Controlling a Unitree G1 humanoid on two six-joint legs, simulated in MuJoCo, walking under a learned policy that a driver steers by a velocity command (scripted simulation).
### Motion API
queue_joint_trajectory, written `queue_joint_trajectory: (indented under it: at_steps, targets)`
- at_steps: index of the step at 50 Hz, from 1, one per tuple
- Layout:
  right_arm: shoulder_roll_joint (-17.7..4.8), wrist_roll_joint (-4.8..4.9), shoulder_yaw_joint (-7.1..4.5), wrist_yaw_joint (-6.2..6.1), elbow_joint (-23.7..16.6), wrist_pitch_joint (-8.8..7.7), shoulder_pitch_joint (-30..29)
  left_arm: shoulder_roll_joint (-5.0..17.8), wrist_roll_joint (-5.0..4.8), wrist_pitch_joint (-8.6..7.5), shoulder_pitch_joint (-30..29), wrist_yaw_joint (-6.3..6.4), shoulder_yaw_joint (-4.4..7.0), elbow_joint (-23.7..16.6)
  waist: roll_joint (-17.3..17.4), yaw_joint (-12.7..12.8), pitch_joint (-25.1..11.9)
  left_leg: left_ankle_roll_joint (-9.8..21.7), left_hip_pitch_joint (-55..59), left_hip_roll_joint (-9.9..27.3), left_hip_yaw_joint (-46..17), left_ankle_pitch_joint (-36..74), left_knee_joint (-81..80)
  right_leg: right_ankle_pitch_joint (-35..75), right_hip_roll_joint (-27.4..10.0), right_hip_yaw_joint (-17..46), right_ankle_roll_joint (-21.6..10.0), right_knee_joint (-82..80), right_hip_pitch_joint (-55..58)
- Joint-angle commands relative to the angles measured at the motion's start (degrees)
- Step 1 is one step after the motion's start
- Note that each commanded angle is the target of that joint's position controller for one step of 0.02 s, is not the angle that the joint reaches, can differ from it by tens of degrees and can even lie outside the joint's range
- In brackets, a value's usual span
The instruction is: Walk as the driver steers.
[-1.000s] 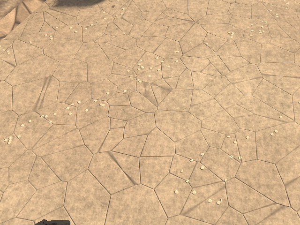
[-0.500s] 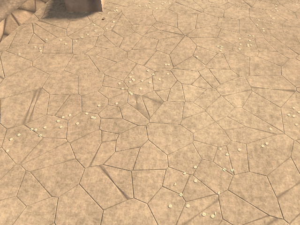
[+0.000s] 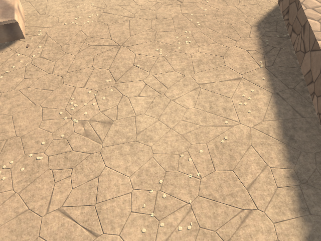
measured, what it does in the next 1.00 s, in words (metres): walks ahead: left foot, then right foot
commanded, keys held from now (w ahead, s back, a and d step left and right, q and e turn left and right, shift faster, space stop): w+e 0.14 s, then w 0.36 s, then w+q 0.50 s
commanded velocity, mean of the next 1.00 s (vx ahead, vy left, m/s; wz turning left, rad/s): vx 0.45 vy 0.00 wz -0.04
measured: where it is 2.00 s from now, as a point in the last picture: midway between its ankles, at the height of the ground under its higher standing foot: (171, 140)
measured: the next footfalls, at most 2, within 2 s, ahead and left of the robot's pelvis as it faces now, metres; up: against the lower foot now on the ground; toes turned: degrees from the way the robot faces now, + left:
left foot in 0.10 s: +0.08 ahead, +0.14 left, +0.00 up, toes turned -9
right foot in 0.54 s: +0.32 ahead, -0.19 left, +0.00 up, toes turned -12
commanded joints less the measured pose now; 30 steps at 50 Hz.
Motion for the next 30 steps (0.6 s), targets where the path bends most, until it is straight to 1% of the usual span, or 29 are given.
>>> queue_joint_trajectory:
  at_steps: [1,2,3,4,5,6,7,8,9,10,11,12,13,16,18,19,20,22,23,24,25,26,27,28,29,30]
  targets:
    - [-4.9,0.65,-1.22,0.86,-5.2,-3.1,-4.5,10.3,-0.16,-0.78,-0.7,-0.21,2.86,-3.8,-8.9,0.5,-0.7,1.6,0.7,-1.1,0.9,-0.6,-6.3,-19.5,-13.3,20.6,-9.1,-10.6,1.6]
    - [-4.9,0.9,-1.35,1.0,-4.7,-3.57,-2.9,10.0,-0.23,-0.69,-1.2,-0.3,2.69,-4.0,-8.6,-0.7,-0.6,2.2,4.4,-1.2,1.2,1.2,-9.6,-20.0,-12.5,21.1,-8.5,-9.9,-0.1]
    - [-4.6,1.05,-1.5,1.05,-3.9,-4.01,-0.5,9.3,-0.36,-0.54,-2.3,-0.3,2.45,-4.4,-7.9,-2.6,-0.5,3.0,9.7,-1.2,1.9,5.2,-14.5,-20.9,-11.0,20.7,-7.4,-8.3,-2.8]
    - [-5.2,1.0,-1.89,0.88,-3.0,-4.26,2.3,8.0,-0.31,-0.56,-2.7,-0.27,2.04,-4.7,-6.6,-4.2,-0.8,3.9,16.3,0.0,1.8,7.4,-17.8,-21.4,-8.9,19.4,-5.7,-5.4,-6.6]
    - [-7.3,0.48,-2.56,0.39,-2.0,-4.39,7.7,5.0,-0.16,-0.87,-3.3,-0.3,1.17,-5.3,-3.2,-6.4,-3.0,5.9,26.3,6.7,-3.8,4.5,-18.8,-23.7,-6.1,15.6,-2.7,3.5,-14.4]
    - [-11.0,-1.23,-2.94,-0.04,-1.4,-4.21,12.7,0.6,-0.42,-1.22,-2.6,-0.41,-0.08,-6.5,8.0,-6.6,-5.4,10.9,33.0,17.8,-20.1,-10.6,-24.2,-22.7,1.0,3.6,1.0,21.1,-23.9]
    - [-13.2,-2.31,-3.64,0.72,-0.6,-4.27,12.7,4.7,-0.91,-1.97,-4.3,-0.49,0.83,-9.0,13.3,-5.3,0.1,16.4,27.9,25.1,-33.9,-22.2,-28.3,-21.5,-1.9,1.0,1.7,30.1,-33.5]
    - [-9.5,-1.26,-2.61,0.64,-1.5,-4.35,9.8,7.6,-0.73,-2.26,-3.6,-0.6,1.63,-7.8,10.5,-4.4,4.1,16.7,25.6,23.5,-30.9,-24.4,-28.9,-17.1,-5.0,0.7,2.5,35.0,-36.0]
    - [-6.8,-0.59,-1.74,0.4,-1.6,-4.23,8.7,7.7,-0.3,-2.39,-2.1,-0.82,1.92,-6.1,8.9,-3.9,5.1,15.0,25.0,20.1,-25.5,-20.4,-28.8,-13.1,-5.4,0.1,3.3,37.0,-36.0]
    - [-6.0,-0.61,-1.27,0.32,-1.6,-4.06,8.3,6.9,0.06,-2.67,-1.1,-1.02,1.89,-5.2,7.9,-3.5,4.3,13.6,24.7,17.9,-21.2,-15.8,-28.9,-9.8,-5.8,-0.5,3.7,37.8,-35.3]
    - [-5.8,-0.76,-0.98,0.22,-1.2,-3.98,8.7,6.0,0.04,-3.1,-2.1,-1.44,1.69,-5.4,7.5,-3.7,5.1,13.3,23.6,16.8,-17.5,-10.1,-29.5,-6.4,-6.5,-0.5,4.1,37.6,-35.2]
    - [-5.8,-1.11,-0.8,0.17,-0.9,-4.16,9.4,4.9,0.05,-3.51,-3.3,-1.73,1.38,-5.5,7.0,-4.2,5.2,13.2,22.1,15.5,-13.7,-4.7,-30.3,-3.1,-6.7,-1.3,4.4,37.3,-34.0]
    - [-5.9,-1.26,-0.74,0.2,-0.5,-4.3,10.0,3.9,0.09,-3.79,-4.1,-1.91,1.08,-5.7,6.7,-4.3,5.0,13.5,21.3,14.8,-10.9,-0.5,-30.7,-0.6,-6.8,-2.3,4.8,36.2,-33.4]
    - [-6.6,-0.61,-0.61,0.26,0.6,-4.06,10.7,2.2,0.45,-4.2,-7.4,-2.35,0.17,-6.6,6.3,-4.9,4.6,14.0,19.8,13.4,-4.6,8.4,-31.6,5.3,-8.3,-6.3,6.1,27.2,-30.0]
    - [-7.7,-0.03,-0.69,0.31,1.5,-3.65,11.8,0.6,0.44,-4.62,-11.0,-2.88,-0.64,-7.4,6.5,-6.1,4.9,13.6,17.8,12.6,-1.2,12.7,-31.4,8.5,-8.6,-9.0,6.4,19.2,-25.1]
    - [-8.3,0.23,-0.75,0.38,2.0,-3.45,12.6,0.2,0.26,-4.81,-12.4,-3.21,-0.85,-7.7,6.6,-6.7,5.1,13.4,17.1,12.6,-0.1,13.8,-31.2,9.1,-8.2,-9.9,6.2,15.8,-22.4]
    - [-9.0,0.48,-0.83,0.49,2.6,-3.26,13.7,0.4,0.04,-4.93,-13.5,-3.54,-0.87,-8.0,6.7,-7.1,5.2,13.4,17.0,13.1,0.3,14.3,-31.1,8.9,-7.7,-10.8,5.9,13.4,-20.2]
    - [-10.0,1.07,-0.95,0.71,3.6,-2.85,15.1,1.6,-0.42,-5.05,-14.5,-4.02,-0.52,-8.6,7.3,-6.8,5.6,13.2,18.9,15.2,-0.3,15.8,-30.4,7.5,-7.3,-11.0,4.4,9.6,-17.7]
    - [-10.3,1.28,-1.01,0.74,4.0,-2.56,15.2,2.4,-0.52,-5.12,-14.2,-4.16,-0.23,-8.7,7.6,-6.0,5.6,12.8,20.4,16.3,-0.5,18.4,-29.5,6.1,-6.9,-11.1,3.3,7.9,-16.3]
    - [-10.8,1.34,-1.07,0.68,4.3,-2.24,15.0,3.5,-0.51,-5.17,-12.4,-4.17,0.28,-8.4,8.1,-4.3,4.6,12.3,21.7,16.8,-0.2,25.5,-27.2,5.1,-6.0,-11.6,2.0,6.3,-13.0]
    - [-11.1,1.45,-1.05,0.55,4.5,-1.91,14.3,4.9,-0.3,-5.14,-7.7,-3.95,1.16,-7.2,7.7,-0.9,1.6,11.1,22.0,15.8,2.1,36.7,-21.1,5.8,-4.4,-12.9,0.4,4.0,-5.7]
    - [-9.9,1.33,-0.49,0.44,4.7,-1.75,15.2,7.3,-0.1,-5.0,0.6,-3.42,2.57,-4.7,6.2,3.2,-3.8,9.6,18.7,13.1,4.4,43.6,-10.3,6.3,-3.3,-13.4,-1.3,2.8,7.1]
    - [-6.9,-0.02,0.91,0.41,3.4,-1.97,15.1,10.7,0.48,-4.62,11.2,-2.55,3.73,-3.0,1.5,8.0,-12.3,7.4,6.6,10.7,5.5,30.4,6.7,5.0,-12.8,-3.4,-4.4,4.7,25.2]
    - [1.0,-0.15,3.36,0.66,1.4,-2.96,21.6,16.5,1.33,-4.57,14.0,-2.49,4.46,-2.2,-16.9,3.9,-21.8,4.0,-13.1,0.3,4.5,-10.3,28.0,-8.2,-28.9,25.7,-13.2,-2.2,40.9]
    - [-5.7,1.55,1.68,0.67,2.6,-3.86,17.6,10.4,1.44,-4.79,14.5,-2.46,3.07,-2.1,-11.3,6.8,-20.9,4.4,-17.8,1.3,-3.7,-13.0,35.2,-13.8,-28.6,31.0,-12.3,-8.0,36.7]
    - [-8.4,2.74,0.67,0.82,0.6,-4.09,12.2,8.2,1.22,-5.01,10.8,-2.38,2.12,-1.6,-9.5,5.8,-11.2,5.2,-21.7,3.9,-2.5,-8.3,36.4,-10.6,-26.7,21.1,-9.8,-8.5,29.8]
Velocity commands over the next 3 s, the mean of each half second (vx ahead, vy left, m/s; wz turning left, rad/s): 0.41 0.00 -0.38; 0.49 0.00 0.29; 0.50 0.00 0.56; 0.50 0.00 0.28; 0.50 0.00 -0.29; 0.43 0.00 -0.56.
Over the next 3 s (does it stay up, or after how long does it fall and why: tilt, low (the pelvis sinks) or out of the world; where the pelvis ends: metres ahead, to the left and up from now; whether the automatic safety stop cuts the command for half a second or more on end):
stays up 1.49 0.22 -0.01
